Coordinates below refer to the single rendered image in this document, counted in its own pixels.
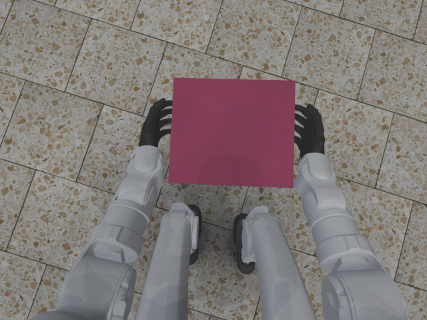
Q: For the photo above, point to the left robot forearm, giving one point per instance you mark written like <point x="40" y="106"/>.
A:
<point x="119" y="236"/>

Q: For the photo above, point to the robot left hand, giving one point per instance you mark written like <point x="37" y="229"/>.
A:
<point x="150" y="133"/>

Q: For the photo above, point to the robot right upper arm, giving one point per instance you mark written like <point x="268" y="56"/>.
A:
<point x="368" y="294"/>

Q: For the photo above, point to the right robot foot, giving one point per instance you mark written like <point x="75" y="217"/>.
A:
<point x="247" y="267"/>

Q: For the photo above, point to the robot left upper arm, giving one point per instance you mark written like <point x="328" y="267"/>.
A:
<point x="97" y="289"/>

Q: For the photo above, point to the right robot forearm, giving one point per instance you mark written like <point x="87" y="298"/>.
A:
<point x="340" y="246"/>

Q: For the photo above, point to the right robot thigh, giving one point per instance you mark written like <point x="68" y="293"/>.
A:
<point x="283" y="294"/>

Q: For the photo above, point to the carton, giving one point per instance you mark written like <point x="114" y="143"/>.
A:
<point x="236" y="132"/>

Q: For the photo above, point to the robot right hand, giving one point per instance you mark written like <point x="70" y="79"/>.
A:
<point x="312" y="135"/>

